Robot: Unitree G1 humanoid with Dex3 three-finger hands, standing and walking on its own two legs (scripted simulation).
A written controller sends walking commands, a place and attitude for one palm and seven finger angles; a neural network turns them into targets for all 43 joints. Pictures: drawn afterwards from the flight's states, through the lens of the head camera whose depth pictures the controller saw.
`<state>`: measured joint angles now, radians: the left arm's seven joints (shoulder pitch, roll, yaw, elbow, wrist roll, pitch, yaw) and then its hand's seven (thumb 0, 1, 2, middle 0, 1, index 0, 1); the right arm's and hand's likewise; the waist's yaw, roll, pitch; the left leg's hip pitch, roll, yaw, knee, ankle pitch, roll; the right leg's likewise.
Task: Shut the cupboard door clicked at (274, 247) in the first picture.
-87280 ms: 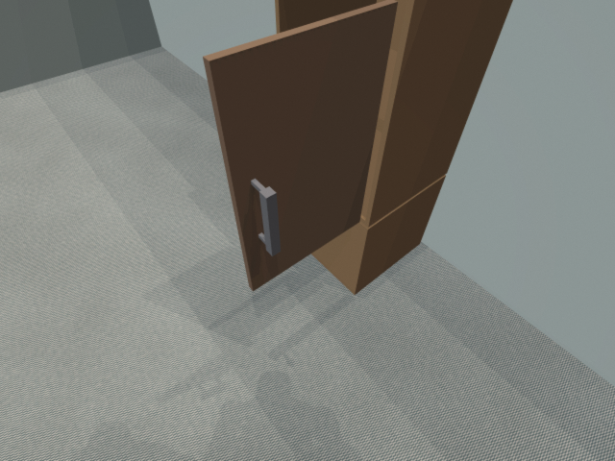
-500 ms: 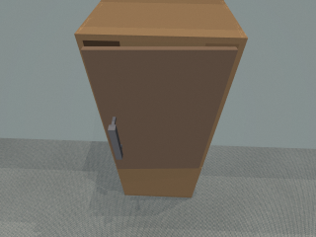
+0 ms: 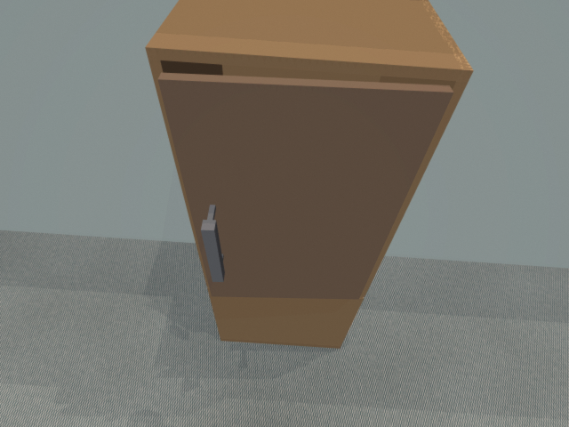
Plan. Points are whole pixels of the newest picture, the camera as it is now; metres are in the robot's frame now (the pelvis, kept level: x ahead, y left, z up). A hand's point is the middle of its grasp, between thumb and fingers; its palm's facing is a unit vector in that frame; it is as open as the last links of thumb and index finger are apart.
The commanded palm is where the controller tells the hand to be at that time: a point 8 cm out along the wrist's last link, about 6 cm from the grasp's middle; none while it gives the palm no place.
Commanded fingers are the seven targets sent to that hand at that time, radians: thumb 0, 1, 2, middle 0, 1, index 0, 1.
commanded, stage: look again from close up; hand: left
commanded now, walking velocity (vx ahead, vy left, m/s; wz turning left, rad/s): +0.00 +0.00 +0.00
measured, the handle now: (215, 244) +0.44 +0.16 -0.08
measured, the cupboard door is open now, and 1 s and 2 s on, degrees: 3 3 3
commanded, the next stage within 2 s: raise the hand and make a fist in 0.36 s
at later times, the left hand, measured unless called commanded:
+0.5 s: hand out of the picture +0.02 +0.19 -0.17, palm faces +0.07 -0.98 -0.21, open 7.4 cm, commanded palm +0.09 +0.23 -0.07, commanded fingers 0.00 0.90 0.90 -0.24 -0.34 -0.24 -0.34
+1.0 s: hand out of the picture +0.12 +0.17 -0.08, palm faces +0.19 -0.98 -0.07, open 5.6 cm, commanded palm +0.11 +0.22 -0.07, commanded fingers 0.00 0.90 0.90 -0.69 -0.84 -0.69 -0.84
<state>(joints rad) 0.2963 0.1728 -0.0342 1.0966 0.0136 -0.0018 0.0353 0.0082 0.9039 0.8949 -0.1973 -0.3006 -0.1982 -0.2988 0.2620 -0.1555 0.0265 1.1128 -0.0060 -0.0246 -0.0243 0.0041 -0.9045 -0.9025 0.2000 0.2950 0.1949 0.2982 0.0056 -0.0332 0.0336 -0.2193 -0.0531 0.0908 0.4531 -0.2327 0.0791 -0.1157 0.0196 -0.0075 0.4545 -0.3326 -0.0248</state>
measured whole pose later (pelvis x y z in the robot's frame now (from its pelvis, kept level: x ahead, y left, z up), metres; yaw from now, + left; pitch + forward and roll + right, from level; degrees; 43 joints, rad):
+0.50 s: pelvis +0.00 +0.00 +0.00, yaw +1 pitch +0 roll +0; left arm 0.32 0.19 0.03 0.93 0.00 0.05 0.04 0.01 0.90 0.89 -0.20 -0.30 -0.20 -0.30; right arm 0.22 -0.17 0.02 1.06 0.01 -0.05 -0.03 0.00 -0.90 -0.90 0.20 0.30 0.20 0.30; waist 0.00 -0.03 0.05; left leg -0.23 -0.06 0.08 0.45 -0.22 0.08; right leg -0.13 0.01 -0.02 0.47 -0.32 -0.02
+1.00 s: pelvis -0.04 -0.04 -0.13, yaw +5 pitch +15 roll -1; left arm 0.53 0.23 0.13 0.00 -0.28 -0.58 -0.22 0.02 0.90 0.90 -0.52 -0.65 -0.52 -0.65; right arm 0.16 -0.26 -0.01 0.49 0.03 -0.27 -0.02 0.01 -0.90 -0.90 0.20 0.29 0.19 0.30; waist 0.05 -0.01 -0.16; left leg -1.05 -0.04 -0.02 1.34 -0.54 0.03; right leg -1.03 0.05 -0.17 1.29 -0.53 -0.12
